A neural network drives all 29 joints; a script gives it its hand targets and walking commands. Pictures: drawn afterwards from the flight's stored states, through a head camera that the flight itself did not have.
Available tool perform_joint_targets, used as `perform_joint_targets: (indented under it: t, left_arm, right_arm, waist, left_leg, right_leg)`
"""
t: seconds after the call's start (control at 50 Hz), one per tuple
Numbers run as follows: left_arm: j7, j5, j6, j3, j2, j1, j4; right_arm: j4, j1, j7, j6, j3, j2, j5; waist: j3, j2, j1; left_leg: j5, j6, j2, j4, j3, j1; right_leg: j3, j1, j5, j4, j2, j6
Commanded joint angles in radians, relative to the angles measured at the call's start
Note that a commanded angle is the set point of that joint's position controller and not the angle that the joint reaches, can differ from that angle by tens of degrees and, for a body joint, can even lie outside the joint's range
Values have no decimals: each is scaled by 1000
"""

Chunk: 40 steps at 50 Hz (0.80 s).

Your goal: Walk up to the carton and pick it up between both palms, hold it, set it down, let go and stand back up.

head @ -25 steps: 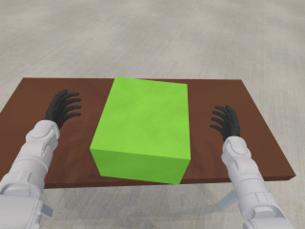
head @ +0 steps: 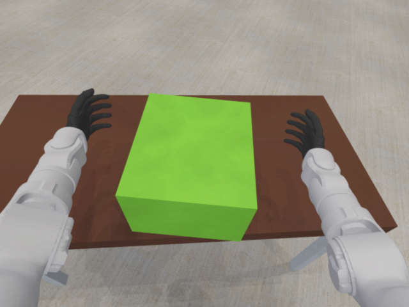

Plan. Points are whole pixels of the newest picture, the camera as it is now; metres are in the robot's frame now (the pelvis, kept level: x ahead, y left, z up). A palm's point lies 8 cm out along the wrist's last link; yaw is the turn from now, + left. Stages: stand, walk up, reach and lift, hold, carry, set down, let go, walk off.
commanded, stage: reach and lift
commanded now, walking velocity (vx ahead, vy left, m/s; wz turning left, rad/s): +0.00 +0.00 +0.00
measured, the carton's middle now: (193, 164) +0.45 -0.03 -0.05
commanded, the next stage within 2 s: none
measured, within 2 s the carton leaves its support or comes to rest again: neither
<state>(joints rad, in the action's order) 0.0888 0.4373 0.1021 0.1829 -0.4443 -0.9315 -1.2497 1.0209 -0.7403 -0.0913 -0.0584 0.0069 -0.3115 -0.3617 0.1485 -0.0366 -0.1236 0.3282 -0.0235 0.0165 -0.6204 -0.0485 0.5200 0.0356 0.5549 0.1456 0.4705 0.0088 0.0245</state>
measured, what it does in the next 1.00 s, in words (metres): lowers itself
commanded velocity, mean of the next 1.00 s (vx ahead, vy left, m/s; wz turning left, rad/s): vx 0.00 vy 0.00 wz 0.00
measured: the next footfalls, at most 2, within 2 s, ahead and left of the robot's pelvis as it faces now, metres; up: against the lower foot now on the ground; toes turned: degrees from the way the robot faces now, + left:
none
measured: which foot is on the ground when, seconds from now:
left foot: down 0.00-1.00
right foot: down 0.00-1.00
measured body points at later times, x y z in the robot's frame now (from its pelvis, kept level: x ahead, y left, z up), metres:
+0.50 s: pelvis -0.03 -0.03 -0.04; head +0.08 +0.00 +0.39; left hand +0.45 +0.19 -0.01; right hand +0.37 -0.25 -0.03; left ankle -0.03 +0.09 -0.73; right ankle +0.04 -0.14 -0.73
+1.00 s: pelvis -0.03 -0.02 -0.06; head +0.06 +0.01 +0.38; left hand +0.46 +0.17 +0.00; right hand +0.39 -0.24 -0.01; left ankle -0.03 +0.10 -0.73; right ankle +0.04 -0.14 -0.73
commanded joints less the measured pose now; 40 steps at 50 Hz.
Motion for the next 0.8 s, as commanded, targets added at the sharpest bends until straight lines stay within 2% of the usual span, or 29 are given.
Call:
perform_joint_targets:
  t: [0.0, 0.02, 0.06, 0.08, 0.1, 0.12, 0.16, 0.2, 0.22, 0.26, 0.28, 0.32, 0.34, 0.36, 0.38, 0.4, 0.42, 0.44, 0.46, 0.48, 0.5, 0.52, 0.56, 0.62, 0.64, 0.66, 0.72, 0.76, 0.78]
  left_arm:
    - [3, -14, 99, -28, -168, -495, 25]
    - [4, -21, 107, -3, -156, -516, 95]
    - [2, -30, 130, -36, -186, -518, 18]
    - [10, -40, 145, -26, -167, -493, -44]
    - [11, -14, 168, 1, -157, -485, -18]
    - [15, -43, 174, -25, -165, -462, -105]
    - [20, -32, 205, -19, -155, -462, -79]
    - [20, -30, 246, -12, -176, -501, -146]
    - [19, -29, 255, -15, -184, -495, -180]
    - [8, -12, 297, 3, -182, -554, -106]
    - [1, -16, 312, 8, -176, -552, -69]
    - [-4, -25, 330, -13, -198, -554, -131]
    - [-3, -18, 339, 7, -196, -548, -146]
    - [2, -10, 340, 18, -194, -547, -182]
    - [5, -16, 349, 9, -177, -553, -198]
    - [5, -10, 354, 19, -170, -573, -204]
    - [4, -19, 358, 33, -177, -597, -200]
    - [-2, 6, 364, 39, -191, -609, -131]
    - [-3, 14, 359, 54, -176, -593, -137]
    - [-8, -1, 370, 31, -189, -603, -105]
    - [-15, 6, 367, 20, -211, -616, -78]
    - [-16, 4, 360, 49, -205, -626, -124]
    - [-17, -13, 340, 44, -183, -604, -125]
    - [-15, -13, 322, 68, -183, -621, -111]
    - [-12, -3, 317, 82, -147, -600, -184]
    - [-11, -3, 317, 92, -152, -609, -125]
    - [-19, -27, 310, 85, -149, -617, -162]
    - [-24, -16, 318, 101, -121, -627, -182]
    - [-19, -10, 319, 94, -124, -621, -189]
  right_arm:
    - [-73, -435, -7, -88, 18, -142, 5]
    - [-34, -410, -6, -104, 15, -147, 0]
    - [-32, -430, -15, -128, 3, -131, -7]
    - [8, -411, -9, -137, -23, -84, -10]
    - [-27, -410, -10, -155, -25, -94, -20]
    - [28, -399, -14, -165, -29, -87, -10]
    - [-10, -400, -21, -192, -50, -65, -19]
    - [23, -417, -22, -218, -32, -46, -6]
    - [54, -407, -24, -221, -48, -34, -6]
    - [-8, -462, -31, -256, -28, -26, 4]
    - [9, -426, -30, -273, -21, -32, 19]
    - [14, -448, -32, -292, 2, -28, 41]
    - [45, -441, -34, -293, 2, -13, 41]
    - [62, -447, -39, -291, 8, -3, 57]
    - [46, -453, -39, -306, 23, 13, 78]
    - [89, -471, -37, -306, 37, 2, 86]
    - [119, -470, -42, -312, 32, 4, 77]
    - [61, -479, -48, -322, 30, -12, 74]
    - [41, -484, -48, -329, 30, 3, 72]
    - [29, -495, -50, -342, 51, -16, 80]
    - [5, -514, -54, -344, 48, -16, 78]
    - [34, -528, -48, -339, 39, -21, 63]
    - [56, -515, -48, -321, 49, -15, 69]
    - [84, -549, -50, -309, 50, -23, 58]
    - [92, -547, -45, -303, 46, -14, 55]
    - [106, -536, -48, -299, 40, -5, 45]
    - [162, -549, -42, -291, 25, -13, 28]
    - [168, -574, -37, -280, 27, 7, 19]
    - [176, -551, -33, -274, 9, 20, 14]
  waist:
    - [548, -68, -28]
    - [583, -115, -63]
    - [607, -119, -25]
    - [578, -100, -24]
    - [617, -92, -34]
    - [578, -75, -26]
    - [609, -68, -27]
    - [630, -50, -29]
    - [611, -52, -22]
    - [708, -59, -41]
    - [737, -97, -55]
    - [756, -86, -36]
    - [761, -111, -42]
    - [758, -66, -61]
    - [779, -64, -68]
    - [764, -73, -81]
    - [781, -119, -87]
    - [846, -124, -82]
    - [869, -100, -76]
    - [910, -125, -85]
    - [964, -141, -69]
    - [930, -184, -55]
    - [894, -169, -67]
    - [850, -210, -55]
    - [814, -171, -64]
    - [829, -183, -78]
    - [753, -211, -55]
    - [737, -202, -35]
    - [731, -168, -49]
  left_leg:
    - [-533, 101, -8, 3, 3, -195]
    - [-596, 117, -15, -17, -9, -268]
    - [-589, 113, -1, -44, 7, -193]
    - [-543, 104, -1, -47, 9, -152]
    - [-553, 106, 1, -51, 6, -133]
    - [-509, 99, 4, -51, 6, -82]
    - [-478, 89, 9, -54, 21, -24]
    - [-400, 78, 21, -65, 21, 71]
    - [-347, 77, 21, -78, 19, 110]
    - [-318, 73, 20, -106, 21, 155]
    - [-324, 82, 21, -120, 20, 156]
    - [-283, 84, 15, -147, 13, 187]
    - [-266, 84, 16, -156, 23, 207]
    - [-234, 74, 13, -170, 17, 268]
    - [-205, 64, 20, -179, 21, 288]
    - [-173, 70, 17, -185, 13, 312]
    - [-165, 81, 17, -185, 17, 304]
    - [-196, 81, 18, -215, 20, 282]
    - [-186, 78, 19, -229, 16, 272]
    - [-200, 86, 18, -246, 19, 270]
    - [-220, 94, 18, -265, 20, 276]
    - [-221, 105, 22, -259, 29, 270]
    - [-184, 99, 19, -256, 15, 279]
    - [-150, 109, 16, -250, 19, 248]
    - [-120, 96, 21, -255, 15, 284]
    - [-127, 95, 23, -258, 27, 265]
    - [-136, 102, 15, -251, 31, 249]
    - [-121, 94, 16, -243, 24, 285]
    - [-121, 85, 18, -246, 34, 276]
  right_leg:
    - [38, -214, -242, 40, -30, -63]
    - [58, -187, -261, 38, -43, -65]
    - [38, -197, -284, 64, -33, -59]
    - [41, -188, -265, 78, -32, -55]
    - [37, -212, -313, 101, -23, -54]
    - [29, -209, -294, 106, -20, -48]
    - [23, -269, -343, 131, -8, -40]
    - [13, -252, -323, 167, -1, -23]
    - [11, -246, -282, 172, 0, -24]
    - [13, -225, -283, 213, 9, -23]
    - [15, -217, -294, 232, 0, -24]
    - [25, -160, -234, 254, -3, -14]
    - [22, -151, -230, 266, 0, -17]
    - [18, -142, -212, 288, -4, -14]
    - [21, -141, -218, 302, 6, -6]
    - [25, -131, -200, 311, 6, -11]
    - [13, -123, -183, 308, 9, -15]
    - [18, -115, -200, 333, 4, -15]
    - [27, -102, -196, 337, -6, -11]
    - [26, -115, -227, 352, -6, -11]
    - [23, -125, -229, 360, -6, -14]
    - [27, -110, -223, 380, -7, -15]
    - [17, -94, -176, 362, -6, -17]
    - [9, -56, -115, 352, -13, -22]
    - [25, -25, -84, 365, -13, -19]
    - [14, -52, -97, 357, -7, -22]
    - [19, -9, -75, 375, -14, -26]
    - [15, 19, -30, 380, -9, -31]
    - [14, -13, -37, 367, -11, -30]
